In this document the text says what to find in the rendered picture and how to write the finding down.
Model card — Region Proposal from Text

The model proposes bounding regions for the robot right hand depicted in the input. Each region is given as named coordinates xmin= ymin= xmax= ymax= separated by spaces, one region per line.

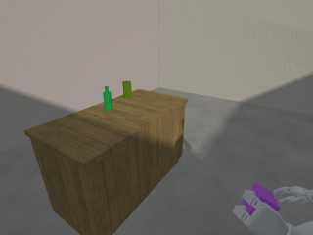
xmin=273 ymin=186 xmax=312 ymax=206

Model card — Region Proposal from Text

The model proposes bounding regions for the sponge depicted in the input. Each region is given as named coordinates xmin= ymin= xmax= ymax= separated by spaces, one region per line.
xmin=242 ymin=182 xmax=280 ymax=216

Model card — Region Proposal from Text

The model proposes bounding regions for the robot left hand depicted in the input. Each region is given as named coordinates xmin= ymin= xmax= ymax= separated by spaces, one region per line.
xmin=232 ymin=189 xmax=289 ymax=235

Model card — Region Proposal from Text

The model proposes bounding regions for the right robot thigh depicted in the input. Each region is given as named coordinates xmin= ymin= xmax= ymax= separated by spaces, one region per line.
xmin=296 ymin=221 xmax=313 ymax=235

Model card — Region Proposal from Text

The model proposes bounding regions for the table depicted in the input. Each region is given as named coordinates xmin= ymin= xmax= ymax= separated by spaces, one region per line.
xmin=24 ymin=89 xmax=189 ymax=235

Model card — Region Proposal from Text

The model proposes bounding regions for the robot left forearm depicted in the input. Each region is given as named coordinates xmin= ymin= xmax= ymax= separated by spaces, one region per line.
xmin=286 ymin=223 xmax=306 ymax=235

